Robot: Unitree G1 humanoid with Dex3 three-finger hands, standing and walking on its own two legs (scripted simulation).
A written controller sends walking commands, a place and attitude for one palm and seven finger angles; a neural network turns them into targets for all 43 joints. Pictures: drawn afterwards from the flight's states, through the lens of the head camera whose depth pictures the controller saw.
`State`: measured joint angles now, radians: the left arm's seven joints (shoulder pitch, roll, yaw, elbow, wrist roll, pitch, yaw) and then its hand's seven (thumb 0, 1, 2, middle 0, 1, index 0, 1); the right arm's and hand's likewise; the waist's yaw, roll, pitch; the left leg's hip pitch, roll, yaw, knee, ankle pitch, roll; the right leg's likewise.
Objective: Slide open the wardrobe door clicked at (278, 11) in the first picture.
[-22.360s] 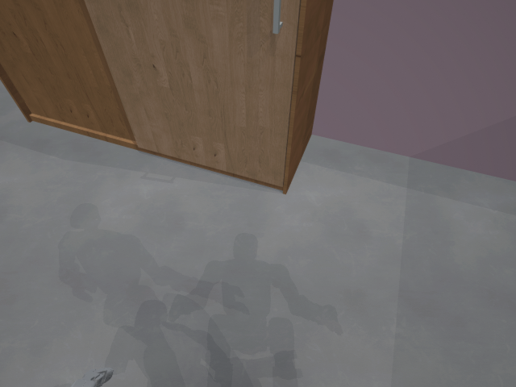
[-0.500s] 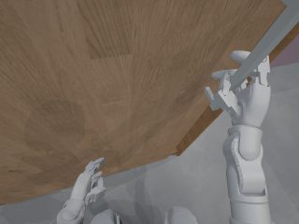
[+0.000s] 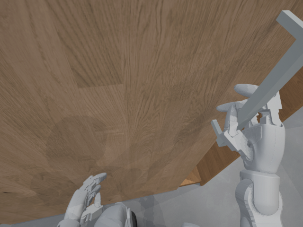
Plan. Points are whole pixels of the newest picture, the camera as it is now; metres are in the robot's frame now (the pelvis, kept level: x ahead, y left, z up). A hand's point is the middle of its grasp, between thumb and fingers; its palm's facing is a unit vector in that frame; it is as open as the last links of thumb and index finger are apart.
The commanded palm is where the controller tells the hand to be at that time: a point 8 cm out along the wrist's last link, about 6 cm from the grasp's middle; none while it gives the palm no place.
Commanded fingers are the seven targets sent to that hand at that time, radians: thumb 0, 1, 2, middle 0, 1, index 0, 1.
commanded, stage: step sideways, sliding the door along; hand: right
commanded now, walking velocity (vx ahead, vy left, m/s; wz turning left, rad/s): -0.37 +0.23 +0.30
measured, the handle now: (245, 98) +0.30 -0.15 +0.23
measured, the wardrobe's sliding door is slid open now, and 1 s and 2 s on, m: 0.17 0.29 0.50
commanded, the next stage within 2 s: none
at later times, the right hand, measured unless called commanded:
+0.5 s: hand (197, 138) +0.24 -0.07 +0.20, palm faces +0.05 +1.00 -0.01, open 5.9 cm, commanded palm +0.21 -0.05 +0.19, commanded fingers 0.00 -0.90 -0.90 0.45 1.40 0.45 1.40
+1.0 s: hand (156, 146) +0.22 +0.00 +0.20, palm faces +0.12 +0.99 +0.01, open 6.3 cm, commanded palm +0.19 +0.02 +0.19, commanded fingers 0.00 -0.90 -0.90 0.45 1.40 0.45 1.40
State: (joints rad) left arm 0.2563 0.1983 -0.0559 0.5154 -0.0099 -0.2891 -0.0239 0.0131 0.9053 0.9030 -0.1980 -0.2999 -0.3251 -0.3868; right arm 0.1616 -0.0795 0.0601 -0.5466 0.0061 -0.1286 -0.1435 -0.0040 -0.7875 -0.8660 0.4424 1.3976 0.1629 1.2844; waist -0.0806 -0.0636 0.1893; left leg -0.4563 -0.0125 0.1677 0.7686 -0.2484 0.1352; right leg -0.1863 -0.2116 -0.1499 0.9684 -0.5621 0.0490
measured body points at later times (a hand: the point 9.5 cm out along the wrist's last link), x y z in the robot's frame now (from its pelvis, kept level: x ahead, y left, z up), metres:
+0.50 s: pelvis -0.09 +0.03 +0.05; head -0.02 +0.02 +0.49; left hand +0.07 +0.24 -0.04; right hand +0.23 -0.12 +0.20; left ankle -0.12 +0.19 -0.64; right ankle -0.06 -0.13 -0.70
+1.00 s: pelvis -0.19 +0.12 +0.05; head -0.11 +0.10 +0.49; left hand -0.07 +0.36 -0.05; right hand +0.21 -0.05 +0.20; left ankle -0.19 +0.28 -0.63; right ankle -0.15 -0.02 -0.70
